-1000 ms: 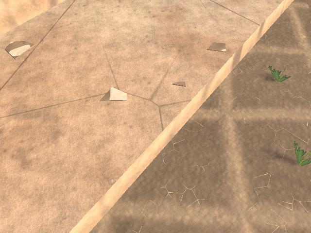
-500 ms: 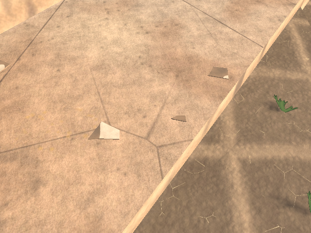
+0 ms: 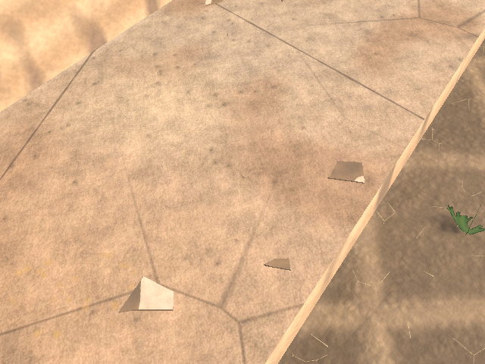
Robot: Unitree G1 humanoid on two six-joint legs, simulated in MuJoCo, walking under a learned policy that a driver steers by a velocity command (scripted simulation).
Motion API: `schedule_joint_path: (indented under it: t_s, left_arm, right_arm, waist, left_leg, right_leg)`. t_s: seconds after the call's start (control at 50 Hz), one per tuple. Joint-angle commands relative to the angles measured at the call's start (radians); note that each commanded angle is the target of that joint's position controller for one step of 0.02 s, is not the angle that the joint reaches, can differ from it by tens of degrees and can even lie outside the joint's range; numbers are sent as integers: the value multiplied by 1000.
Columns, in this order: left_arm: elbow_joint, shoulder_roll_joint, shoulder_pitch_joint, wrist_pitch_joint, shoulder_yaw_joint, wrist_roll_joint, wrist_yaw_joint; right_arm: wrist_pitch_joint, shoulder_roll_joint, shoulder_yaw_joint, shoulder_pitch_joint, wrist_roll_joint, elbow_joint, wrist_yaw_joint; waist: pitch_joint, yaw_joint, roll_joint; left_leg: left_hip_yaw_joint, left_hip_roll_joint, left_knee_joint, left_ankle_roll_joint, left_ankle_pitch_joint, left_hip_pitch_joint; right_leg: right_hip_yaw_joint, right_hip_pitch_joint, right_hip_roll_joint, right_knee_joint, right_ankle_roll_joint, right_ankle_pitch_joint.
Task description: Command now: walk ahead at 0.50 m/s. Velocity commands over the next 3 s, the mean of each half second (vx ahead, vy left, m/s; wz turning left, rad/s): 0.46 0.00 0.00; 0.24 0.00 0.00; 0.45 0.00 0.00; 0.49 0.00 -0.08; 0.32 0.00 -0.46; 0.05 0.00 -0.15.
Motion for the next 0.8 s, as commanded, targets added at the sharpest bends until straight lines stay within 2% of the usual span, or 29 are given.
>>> schedule_joint_path:
  t_s: [0.02, 0.04, 0.06, 0.12, 0.16, 0.2, 0.24, 0.28, 0.3, 0.32, 0.34, 0.36, 0.38, 0.4, 0.42, 0.44, 0.46, 0.48, 0.5, 0.52, 0.54, 0.56, 0.58, 0.62, 0.66, 0.68, 0.74, 0.76, 0.8]
  left_arm:
    - [-14, 106, 62, -21, 15, -4, 5]
    - [-9, 102, 74, -19, 13, -3, 7]
    - [8, 93, 125, -17, 11, 5, 9]
    - [54, 96, 250, -13, 11, 6, 17]
    - [69, 87, 278, -17, 6, 21, 22]
    - [89, 77, 302, -22, -1, 35, 29]
    - [123, 65, 310, -27, -14, 23, 35]
    - [141, 80, 304, -36, -22, 13, 44]
    - [155, 79, 305, -27, -25, -7, 57]
    - [123, 99, 247, -16, -23, -24, 55]
    - [106, 86, 217, -11, -28, -43, 46]
    - [66, 128, 186, -13, -26, -57, 38]
    - [63, 196, 193, -16, -4, -51, 32]
    - [65, 241, 185, -12, 18, -48, 27]
    - [55, 249, 165, -12, 34, -48, 16]
    - [-4, 144, 200, -27, 24, -78, -13]
    - [-14, 140, 200, -27, 40, -37, -32]
    - [-55, 45, 235, -13, 24, -26, -35]
    - [-75, 31, 193, 9, 18, -8, -22]
    - [-105, 7, 131, 31, 12, 11, -2]
    - [-128, 1, 111, 51, 6, 15, 14]
    - [-133, 2, 115, 68, 6, 5, 23]
    - [-149, 13, 105, 77, 7, -3, 28]
    - [-155, 32, 92, 80, 15, -10, 39]
    - [-174, 62, 57, 75, 27, 9, 46]
    - [-191, 79, 16, 73, 32, 10, 46]
    - [-253, 65, -131, 65, 23, 11, 30]
    - [-266, 52, -127, 71, 14, 11, 15]
    - [-280, 47, -156, 82, 12, 11, -2]
  right_arm:
    - [11, -31, -7, 54, -7, -23, 4]
    - [13, -35, -7, 13, -8, -37, 5]
    - [17, -17, -4, -6, -6, -38, -2]
    - [20, -18, -7, -160, 4, -118, -22]
    - [16, 4, 7, -251, 15, -180, -27]
    - [17, 49, 31, -324, 23, -249, -32]
    - [18, 96, 70, -440, 24, -344, -36]
    - [15, 94, 93, -476, 30, -417, -40]
    - [19, 105, 107, -495, 12, -456, -33]
    - [24, 94, 110, -418, 9, -441, -20]
    - [28, 88, 108, -360, 13, -416, -18]
    - [30, 83, 102, -282, 26, -383, -13]
    - [31, 49, 83, -136, 17, -335, -15]
    - [23, 24, 65, 23, 17, -286, -18]
    - [18, -49, 37, 146, 7, -244, -21]
    - [11, -188, -6, 240, -10, -190, -30]
    - [29, -233, -30, 221, 11, -167, -41]
    - [19, -212, -35, 47, 35, -174, -31]
    - [13, -126, -24, -44, 34, -164, -22]
    - [8, -35, -3, -80, 20, -139, -23]
    - [-1, 33, 17, -91, 13, -126, -26]
    - [-10, 54, 22, -82, 4, -116, -25]
    - [-25, 40, 17, -59, 0, -101, -24]
    - [-50, -25, -3, -22, 4, -78, -19]
    - [-67, -63, -17, -1, 11, -85, -19]
    - [-69, -65, -17, 10, 19, -90, -22]
    - [-50, -63, -15, 88, 21, -82, -36]
    - [-30, -55, -13, 104, 29, -92, -44]
    - [-15, -65, -14, 165, 27, -93, -53]
  waist:
    - [-16, -23, -100]
    - [6, -15, -95]
    - [0, 0, -141]
    - [62, 35, -80]
    - [97, 39, -38]
    - [106, 37, -37]
    - [160, 27, -33]
    - [171, 10, -58]
    - [149, 0, -39]
    - [83, -38, -14]
    - [33, -41, -11]
    - [-52, -67, -66]
    - [-166, -122, -166]
    - [-259, -199, -228]
    - [-341, -249, -239]
    - [-419, -212, 107]
    - [-518, -161, 163]
    - [-419, -25, 61]
    - [-248, 19, -55]
    - [-80, 36, -86]
    - [-20, 54, -67]
    - [-16, 61, -37]
    - [-18, 62, -8]
    - [-35, 70, 42]
    - [-61, 65, 41]
    - [-63, 56, 9]
    - [-62, 10, 8]
    - [-72, 1, 13]
    - [-74, -28, 19]
  left_leg:
    - [11, 28, 52, -19, 46, -98]
    - [15, 37, 30, -25, 64, -134]
    - [44, 23, 186, -20, 10, -212]
    - [16, 38, 636, -5, -151, -651]
    - [-7, 39, 803, 19, -226, -861]
    - [-14, 29, 946, 45, -304, -1003]
    - [0, 20, 922, 73, -354, -1057]
    - [24, 40, 769, 84, -378, -1063]
    - [31, 62, 635, 93, -355, -953]
    - [93, 60, 433, 100, -218, -677]
    - [155, 8, 302, 115, -124, -395]
    - [213, -48, 215, 125, -54, -147]
    - [230, -108, 213, 130, -67, 2]
    - [197, -148, 93, 145, -61, 123]
    - [40, -120, -53, 179, -32, 268]
    - [-524, 199, -294, 329, 414, 520]
    - [-873, 266, -589, 335, 757, 487]
    - [-798, 295, -586, 321, 543, 341]
    - [-708, 276, -577, 276, 294, 173]
    - [-583, 237, -561, 213, 163, 1]
    - [-467, 192, -579, 175, 153, -104]
    - [-374, 177, -609, 153, 164, -129]
    - [-314, 159, -642, 149, 236, -126]
    - [-223, 141, -688, 177, 420, -55]
    - [-182, 144, -746, 200, 508, 48]
    - [-154, 133, -781, 188, 493, 105]
    - [-98, 82, -879, 148, 342, 322]
    - [-92, 64, -902, 153, 299, 360]
    - [-123, 80, -943, 165, 176, 478]
  right_leg:
    - [206, 53, -267, -181, -129, 223]
    - [200, 54, -263, -194, -132, 194]
    - [241, 100, -279, -189, -161, 159]
    - [338, 279, -354, -206, -229, 5]
    - [333, 330, -361, -194, -212, -29]
    - [312, 328, -363, -178, -186, -57]
    - [264, 233, -342, -208, -136, -56]
    - [206, 205, -320, -256, -100, -27]
    - [184, 156, -307, -317, -94, 90]
    - [91, 87, -282, -382, -98, 286]
    - [19, -5, -234, -368, -85, 615]
    - [-1, -54, -245, -284, -104, 1083]
    - [1, 31, -277, -101, -96, 1489]
    - [11, 126, -287, 131, -63, 1687]
    - [26, 125, -247, 419, -15, 1581]
    - [53, -206, -33, 923, 74, 557]
    - [213, -253, 109, 1248, 81, -120]
    - [316, -319, 49, 1330, 64, -117]
    - [242, -372, -14, 1304, 53, -96]
    - [222, -433, -54, 1245, 34, -107]
    - [228, -430, -70, 1190, 28, -117]
    - [238, -415, -72, 1139, 29, -123]
    - [241, -408, -65, 1082, 32, -107]
    - [219, -437, -28, 1062, 39, -76]
    - [196, -489, -18, 1043, 42, -65]
    - [208, -522, -30, 982, 43, -47]
    - [156, -630, -51, 786, 62, -4]
    - [124, -627, -49, 706, 84, 15]
    - [104, -684, -63, 646, 109, 52]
